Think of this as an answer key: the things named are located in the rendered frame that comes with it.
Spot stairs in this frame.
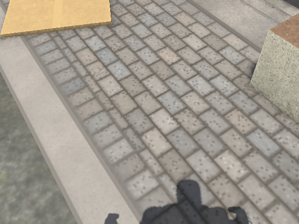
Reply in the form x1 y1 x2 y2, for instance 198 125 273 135
243 0 299 23

